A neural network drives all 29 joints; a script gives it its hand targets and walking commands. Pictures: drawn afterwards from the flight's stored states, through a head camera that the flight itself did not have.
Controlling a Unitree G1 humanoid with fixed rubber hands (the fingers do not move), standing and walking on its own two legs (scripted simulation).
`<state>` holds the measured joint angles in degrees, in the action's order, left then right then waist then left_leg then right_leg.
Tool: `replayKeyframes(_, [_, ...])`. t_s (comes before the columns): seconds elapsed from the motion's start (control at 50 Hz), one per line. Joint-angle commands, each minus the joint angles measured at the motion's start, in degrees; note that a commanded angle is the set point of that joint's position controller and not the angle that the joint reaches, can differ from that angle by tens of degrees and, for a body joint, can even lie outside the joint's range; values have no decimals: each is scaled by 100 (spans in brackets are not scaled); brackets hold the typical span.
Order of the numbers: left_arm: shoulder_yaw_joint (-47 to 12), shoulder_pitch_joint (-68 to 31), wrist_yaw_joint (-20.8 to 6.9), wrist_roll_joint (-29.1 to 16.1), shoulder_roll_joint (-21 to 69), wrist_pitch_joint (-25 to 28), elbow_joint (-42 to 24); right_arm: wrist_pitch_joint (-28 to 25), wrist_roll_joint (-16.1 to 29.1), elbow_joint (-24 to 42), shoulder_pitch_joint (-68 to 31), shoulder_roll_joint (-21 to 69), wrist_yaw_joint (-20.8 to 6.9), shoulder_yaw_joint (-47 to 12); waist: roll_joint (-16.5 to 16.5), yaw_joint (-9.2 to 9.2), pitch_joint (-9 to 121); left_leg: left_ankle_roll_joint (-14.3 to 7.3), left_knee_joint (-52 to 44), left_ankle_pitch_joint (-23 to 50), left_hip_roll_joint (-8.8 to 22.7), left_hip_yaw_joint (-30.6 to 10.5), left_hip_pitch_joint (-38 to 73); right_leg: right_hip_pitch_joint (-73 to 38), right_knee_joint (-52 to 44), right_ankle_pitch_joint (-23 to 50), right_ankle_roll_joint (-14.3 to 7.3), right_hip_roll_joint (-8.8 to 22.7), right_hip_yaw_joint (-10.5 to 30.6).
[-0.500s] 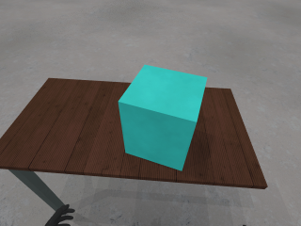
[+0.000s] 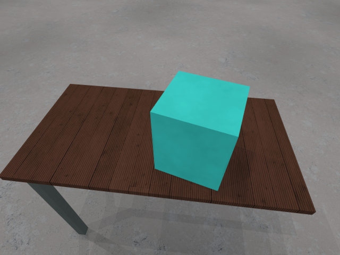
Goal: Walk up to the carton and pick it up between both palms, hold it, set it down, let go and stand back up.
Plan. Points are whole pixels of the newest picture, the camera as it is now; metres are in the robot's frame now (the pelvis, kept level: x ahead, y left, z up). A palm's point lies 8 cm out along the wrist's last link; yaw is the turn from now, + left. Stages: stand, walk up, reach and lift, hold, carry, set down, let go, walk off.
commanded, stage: stand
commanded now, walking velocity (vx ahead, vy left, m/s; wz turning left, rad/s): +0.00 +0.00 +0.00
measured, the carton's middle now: (198, 131) +0.47 -0.05 +0.02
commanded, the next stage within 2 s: none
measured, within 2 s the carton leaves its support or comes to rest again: neither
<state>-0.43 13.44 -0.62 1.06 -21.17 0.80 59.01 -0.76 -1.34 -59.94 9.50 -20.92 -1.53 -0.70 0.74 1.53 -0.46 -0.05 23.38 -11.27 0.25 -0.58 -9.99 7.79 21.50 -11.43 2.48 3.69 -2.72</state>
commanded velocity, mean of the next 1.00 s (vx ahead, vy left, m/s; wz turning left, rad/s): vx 0.00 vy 0.00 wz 0.00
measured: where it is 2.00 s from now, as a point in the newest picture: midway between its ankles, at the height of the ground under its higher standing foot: outside the picture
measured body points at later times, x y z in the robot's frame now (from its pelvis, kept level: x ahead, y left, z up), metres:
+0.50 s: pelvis +0.00 -0.01 +0.00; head -0.02 -0.01 +0.45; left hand +0.06 +0.30 -0.12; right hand +0.09 -0.31 -0.13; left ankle +0.02 +0.12 -0.74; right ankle +0.00 -0.15 -0.74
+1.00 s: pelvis +0.00 -0.01 +0.00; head -0.01 -0.02 +0.45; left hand +0.05 +0.30 -0.12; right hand +0.09 -0.31 -0.13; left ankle +0.02 +0.12 -0.74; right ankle +0.00 -0.15 -0.74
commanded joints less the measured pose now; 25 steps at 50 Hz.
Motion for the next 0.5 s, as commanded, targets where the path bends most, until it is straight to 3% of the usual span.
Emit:
replayKeyframes(0.0, [280, -224, 76, -39, -1171, 111, -298, -145, -4, 386, -309, -1274, 100, 266, -45, -79, 118, -241, -522, 415, 579, -541, -106, 35, -405, -8, -361, 379, 422])
replayKeyframes(0.04, [293, -269, 77, -35, -1164, 174, -188, -132, 7, 330, -247, -1256, 129, 281, 195, -62, 193, -228, -663, 374, 611, -674, -73, -74, -384, 57, -382, 332, 402])
replayKeyframes(0.06, [298, -261, 94, -34, -1251, 141, -168, -120, -20, 203, -410, -1286, 87, 299, 90, -9, 128, -252, -613, 377, 632, -689, -70, -70, -312, 152, -364, 356, 376])
replayKeyframes(0.08, [274, -140, 70, -68, -1150, 135, -70, -139, 10, 241, -218, -1209, 95, 260, 226, 38, 265, -221, -570, 532, 613, -596, -55, -245, -352, -4, -382, 418, 423])
replayKeyframes(0.1, [276, -257, 83, 24, -1167, 95, -87, -127, 10, 292, -326, -1312, 113, 289, 223, -100, -264, -211, -604, 708, 517, -529, -243, 85, -384, 209, -362, 421, 384])
replayKeyframes(0.12, [275, -262, 87, -50, -1214, 58, -138, -126, 33, 217, -323, -1264, 120, 279, -246, 29, -31, -189, -555, 644, 584, -645, -112, -63, -395, 70, -395, 377, 372])
replayKeyframes(0.14, [237, -185, 87, -55, -1078, 104, -98, -158, 51, 216, -193, -1226, 116, 310, 108, -6, 137, -158, -565, 725, 551, -531, -58, -155, -314, 215, -332, 409, 371])
replayKeyframes(0.16, [289, -287, 85, -71, -1157, 60, -180, -155, 45, 192, -280, -1282, 122, 266, 98, 59, 66, -168, -524, 750, 589, -537, -166, -187, -439, 208, -363, 463, 427])
replayKeyframes(0.18, [294, -420, 98, -29, -1286, 72, -61, -111, 65, 215, -464, -1100, 129, 255, -276, -53, 104, -239, -460, 712, 612, -605, 34, 63, -359, 210, -376, 407, 413])
replayKeyframes(0.2, [271, -468, 90, 15, -1067, 91, -172, -142, 67, 269, -301, -1078, 152, 262, 47, -166, 247, -198, -436, 583, 571, -501, 115, -101, -399, 246, -360, 421, 366])
replayKeyframes(0.22, [251, -432, 90, -47, -1053, 99, -211, -144, 47, 220, -418, -1141, 156, 267, -10, -50, 261, -234, -486, 699, 633, -583, 107, -127, -414, 366, -357, 427, 402])
replayKeyframes(0.24, [200, -462, 79, -21, -1073, 132, -84, -135, 54, 230, -473, -1130, 154, 255, -45, -127, 58, -225, -588, 719, 596, -680, -37, -11, -380, 123, -327, 403, 332])
replayKeyframes(0.26, [233, -427, 75, -82, -1081, 124, -98, -79, 37, 234, -377, -1236, 175, 216, 38, -30, -24, -260, -597, 711, 651, -727, -70, -37, -452, 68, -300, 404, 278])
replayKeyframes(0.28, [206, -437, 95, -59, -1003, 114, -18, -82, 47, 214, -494, -1179, 161, 244, -1, -29, 274, -263, -470, 782, 672, -643, 79, -205, -470, 347, -320, 485, 345])
replayKeyframes(0.3, [240, -518, 99, -54, -1091, 103, -23, -79, 68, 171, -416, -1179, 156, 211, -84, -40, 18, -204, -604, 735, 602, -660, -87, -125, -426, 107, -360, 454, 300])
replayKeyframes(0.32, [291, -484, 119, -96, -1135, 79, -38, -99, 94, 213, -459, -1145, 179, 202, 272, -49, 184, -205, -549, 613, 590, -499, -173, -339, -529, 193, -357, 501, 447])
replayKeyframes(0.34, [234, -573, 97, -29, -1102, 111, 8, -109, 106, 187, -537, -1132, 172, 229, -116, -147, 118, -156, -600, 649, 615, -667, -6, -22, -537, 304, -361, 484, 387])
replayKeyframes(0.36, [278, -564, 97, -27, -1134, 138, -33, -112, 85, 226, -518, -1128, 171, 196, -324, -24, -76, -206, -551, 683, 653, -733, -122, -80, -535, 182, -349, 441, 372])
replayKeyframes(0.4, [261, -570, 75, -43, -1004, 139, -50, -112, -3, 176, -399, -1286, 163, 257, 166, -80, 174, -226, -612, 575, 580, -600, -64, -226, -470, 170, -367, 404, 318])
replayKeyframes(0.42, [303, -580, 81, -35, -1224, 109, -32, -81, 68, 76, -447, -1289, 160, 239, -205, -69, 105, -219, -657, 526, 606, -571, -64, -134, -539, 97, -352, 434, 367])
replayKeyframes(0.44, [337, -506, 92, -108, -1166, 109, 11, -90, 47, 92, -482, -1285, 124, 267, -278, -22, 145, -245, -670, 357, 638, -629, -35, -98, -542, -48, -374, 475, 409])
replayKeyframes(0.46, [327, -588, 102, -58, -1181, 100, -7, -83, 60, 134, -413, -1200, 97, 243, 56, -140, -21, -187, -580, 223, 571, -501, -79, 52, -664, -75, -328, 427, 430])
replayKeyframes(0.48, [301, -534, 75, -73, -1092, 76, -65, -108, 14, 160, -484, -1290, 107, 232, 333, -51, -86, -176, -703, 165, 604, -551, -286, -47, -592, -218, -338, 483, 414])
